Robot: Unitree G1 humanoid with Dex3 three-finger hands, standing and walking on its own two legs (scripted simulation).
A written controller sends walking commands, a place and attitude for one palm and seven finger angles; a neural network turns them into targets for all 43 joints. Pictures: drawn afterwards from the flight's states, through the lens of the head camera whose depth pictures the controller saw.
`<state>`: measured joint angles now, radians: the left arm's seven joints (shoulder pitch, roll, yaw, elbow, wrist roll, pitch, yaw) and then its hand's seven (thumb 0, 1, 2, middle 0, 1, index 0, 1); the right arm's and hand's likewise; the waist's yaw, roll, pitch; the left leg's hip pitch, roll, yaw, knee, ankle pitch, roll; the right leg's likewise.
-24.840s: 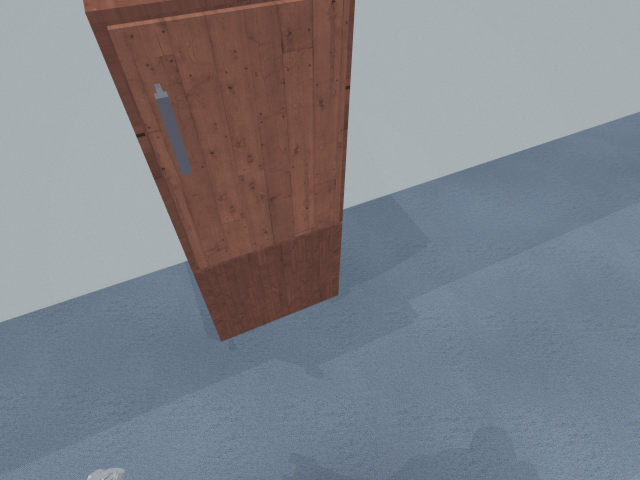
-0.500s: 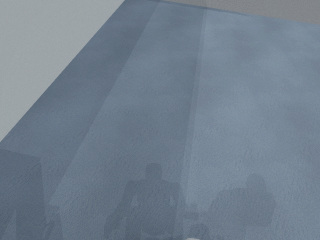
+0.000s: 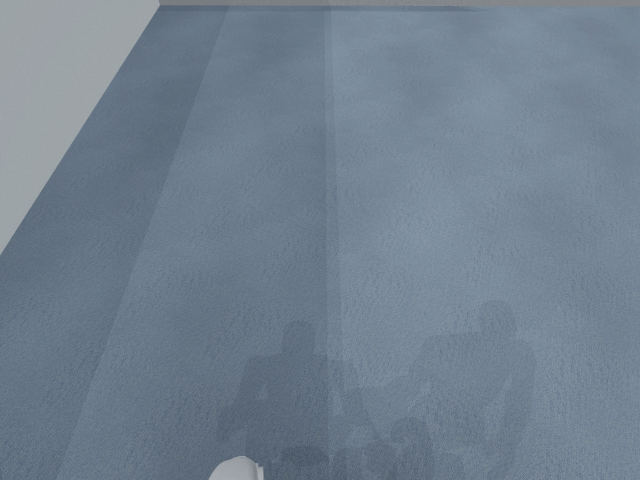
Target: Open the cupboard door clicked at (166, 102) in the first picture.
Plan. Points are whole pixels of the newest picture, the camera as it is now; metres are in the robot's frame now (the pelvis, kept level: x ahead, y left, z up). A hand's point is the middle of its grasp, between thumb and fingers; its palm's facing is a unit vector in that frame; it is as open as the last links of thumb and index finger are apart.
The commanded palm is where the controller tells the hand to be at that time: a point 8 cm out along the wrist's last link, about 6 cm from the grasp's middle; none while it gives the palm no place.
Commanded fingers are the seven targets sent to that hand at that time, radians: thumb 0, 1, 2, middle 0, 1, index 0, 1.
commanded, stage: walk to a spot facing it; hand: left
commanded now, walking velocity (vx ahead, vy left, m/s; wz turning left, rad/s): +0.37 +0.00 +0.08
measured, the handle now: out of the picture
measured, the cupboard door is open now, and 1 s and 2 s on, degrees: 36 36 36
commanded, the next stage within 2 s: turn to face it in 0.16 s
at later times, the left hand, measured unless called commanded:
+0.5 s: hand (189, 413) +0.24 +0.22 -0.18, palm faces +0.15 -0.97 -0.19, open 7.4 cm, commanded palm none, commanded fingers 0.00 0.90 0.90 -0.20 -0.30 -0.20 -0.30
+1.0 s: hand (193, 393) +0.28 +0.22 -0.19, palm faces +0.44 -0.86 -0.24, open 7.3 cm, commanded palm none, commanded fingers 0.00 0.90 0.90 -0.20 -0.30 -0.20 -0.30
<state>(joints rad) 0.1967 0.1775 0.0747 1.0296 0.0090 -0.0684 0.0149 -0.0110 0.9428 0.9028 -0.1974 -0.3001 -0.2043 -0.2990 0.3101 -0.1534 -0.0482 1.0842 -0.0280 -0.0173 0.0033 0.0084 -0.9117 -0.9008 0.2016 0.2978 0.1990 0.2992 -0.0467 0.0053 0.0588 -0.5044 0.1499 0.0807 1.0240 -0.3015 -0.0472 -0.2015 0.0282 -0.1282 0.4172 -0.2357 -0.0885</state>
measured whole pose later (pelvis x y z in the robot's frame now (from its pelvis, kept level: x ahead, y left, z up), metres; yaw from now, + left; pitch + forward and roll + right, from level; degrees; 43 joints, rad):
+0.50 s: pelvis +0.22 +0.03 -0.01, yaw +5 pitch +0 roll +0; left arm 0.22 0.16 0.06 1.02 0.02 -0.01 0.01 0.01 0.91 0.90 -0.19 -0.30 -0.20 -0.30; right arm 0.22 -0.17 -0.04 1.02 -0.03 -0.02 -0.02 0.00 -0.94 -0.90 0.21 0.30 0.20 0.30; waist 0.01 0.00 0.06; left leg -0.34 0.00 0.03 0.52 -0.18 0.02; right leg -0.45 -0.07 -0.05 0.94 -0.40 0.04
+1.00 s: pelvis +0.32 +0.01 -0.02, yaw +25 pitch +1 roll +1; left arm 0.24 0.23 0.06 0.94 0.01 0.01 0.02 0.00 0.91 0.90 -0.20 -0.30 -0.21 -0.30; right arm 0.09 -0.26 -0.06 0.89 -0.02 0.02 0.03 0.00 -0.91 -0.90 0.20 0.30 0.20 0.30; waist 0.00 -0.04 0.10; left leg -0.36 0.03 0.12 0.61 -0.22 0.02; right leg -0.28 -0.17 -0.23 0.82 -0.49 0.05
